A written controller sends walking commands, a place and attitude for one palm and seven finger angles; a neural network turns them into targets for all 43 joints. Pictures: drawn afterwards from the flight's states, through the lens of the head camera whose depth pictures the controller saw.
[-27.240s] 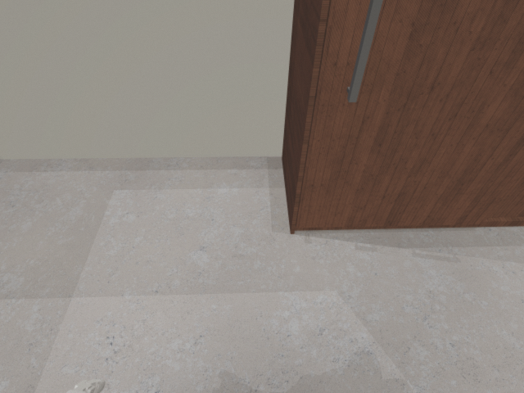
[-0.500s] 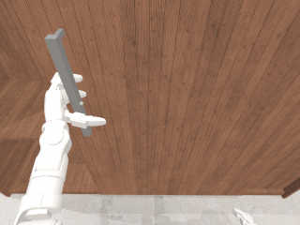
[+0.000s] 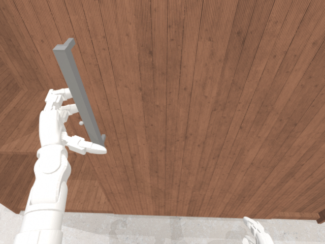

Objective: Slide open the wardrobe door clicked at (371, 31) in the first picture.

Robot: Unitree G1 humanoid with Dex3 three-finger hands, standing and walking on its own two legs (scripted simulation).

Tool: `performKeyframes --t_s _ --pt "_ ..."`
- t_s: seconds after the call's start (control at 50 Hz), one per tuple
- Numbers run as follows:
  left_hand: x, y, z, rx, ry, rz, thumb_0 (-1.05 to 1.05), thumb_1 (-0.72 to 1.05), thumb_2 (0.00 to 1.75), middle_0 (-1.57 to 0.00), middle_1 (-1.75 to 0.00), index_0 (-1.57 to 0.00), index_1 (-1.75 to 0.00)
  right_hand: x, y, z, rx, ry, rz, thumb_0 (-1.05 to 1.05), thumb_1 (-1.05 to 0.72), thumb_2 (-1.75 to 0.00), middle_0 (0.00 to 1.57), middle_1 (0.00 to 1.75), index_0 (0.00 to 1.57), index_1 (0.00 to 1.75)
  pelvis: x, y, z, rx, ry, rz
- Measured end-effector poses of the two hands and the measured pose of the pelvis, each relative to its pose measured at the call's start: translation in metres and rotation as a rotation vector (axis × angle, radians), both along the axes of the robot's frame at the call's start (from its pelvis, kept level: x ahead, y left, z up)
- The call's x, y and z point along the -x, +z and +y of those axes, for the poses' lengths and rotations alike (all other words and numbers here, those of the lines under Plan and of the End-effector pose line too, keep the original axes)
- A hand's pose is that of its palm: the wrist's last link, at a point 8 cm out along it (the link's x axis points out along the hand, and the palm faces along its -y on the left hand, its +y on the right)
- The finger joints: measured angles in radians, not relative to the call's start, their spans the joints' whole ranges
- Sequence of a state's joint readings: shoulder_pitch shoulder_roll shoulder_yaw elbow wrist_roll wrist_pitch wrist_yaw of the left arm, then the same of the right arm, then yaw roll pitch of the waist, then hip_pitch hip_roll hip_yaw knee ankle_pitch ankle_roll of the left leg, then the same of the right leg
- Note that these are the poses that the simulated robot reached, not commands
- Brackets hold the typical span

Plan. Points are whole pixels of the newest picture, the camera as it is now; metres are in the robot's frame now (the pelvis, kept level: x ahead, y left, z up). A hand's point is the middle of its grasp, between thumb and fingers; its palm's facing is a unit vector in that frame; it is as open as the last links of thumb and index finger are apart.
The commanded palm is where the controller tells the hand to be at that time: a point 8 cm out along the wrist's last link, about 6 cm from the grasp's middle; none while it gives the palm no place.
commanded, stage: slip the hand off the handle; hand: left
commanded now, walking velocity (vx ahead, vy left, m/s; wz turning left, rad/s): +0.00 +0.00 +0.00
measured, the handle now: (88, 105) +0.40 +0.22 +0.15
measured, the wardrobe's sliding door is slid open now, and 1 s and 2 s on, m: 0.58 0.58 0.58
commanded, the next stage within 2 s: draw the hand back to the body in 1.02 s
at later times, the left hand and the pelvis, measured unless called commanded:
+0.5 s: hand (57, 133) +0.30 +0.25 +0.15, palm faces +0.32 -0.94 -0.14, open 14.7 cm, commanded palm +0.26 +0.30 +0.14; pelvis -0.02 +0.00 +0.00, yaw +0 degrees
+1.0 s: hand (36, 167) +0.23 +0.27 +0.14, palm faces +0.34 -0.93 -0.14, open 14.7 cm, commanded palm +0.19 +0.31 +0.14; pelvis -0.01 +0.01 +0.00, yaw +1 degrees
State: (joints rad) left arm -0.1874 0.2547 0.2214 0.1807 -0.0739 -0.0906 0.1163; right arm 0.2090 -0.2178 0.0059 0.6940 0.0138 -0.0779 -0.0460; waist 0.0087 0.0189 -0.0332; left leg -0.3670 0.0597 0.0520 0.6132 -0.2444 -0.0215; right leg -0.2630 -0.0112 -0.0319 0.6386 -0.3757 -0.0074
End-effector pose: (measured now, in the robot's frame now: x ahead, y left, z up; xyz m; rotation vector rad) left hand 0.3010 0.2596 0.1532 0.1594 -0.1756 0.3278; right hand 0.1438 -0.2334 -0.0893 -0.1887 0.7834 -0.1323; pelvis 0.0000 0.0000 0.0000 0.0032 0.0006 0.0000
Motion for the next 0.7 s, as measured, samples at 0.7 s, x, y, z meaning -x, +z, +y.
performKeyframes --t_s 0.7 --pt "0.064 -0.006 0.044 -0.014 0.008 -0.016 -0.02 -0.56 0.2 -0.26 -1.15 -0.25 -1.15 0.023 0.001 -0.004 0.033 -0.01 -0.026 0.01 -0.91 -0.9 0.21 0.3 0.2 0.3 0.015 0.0 0.005 0.011 0.011 -0.025"
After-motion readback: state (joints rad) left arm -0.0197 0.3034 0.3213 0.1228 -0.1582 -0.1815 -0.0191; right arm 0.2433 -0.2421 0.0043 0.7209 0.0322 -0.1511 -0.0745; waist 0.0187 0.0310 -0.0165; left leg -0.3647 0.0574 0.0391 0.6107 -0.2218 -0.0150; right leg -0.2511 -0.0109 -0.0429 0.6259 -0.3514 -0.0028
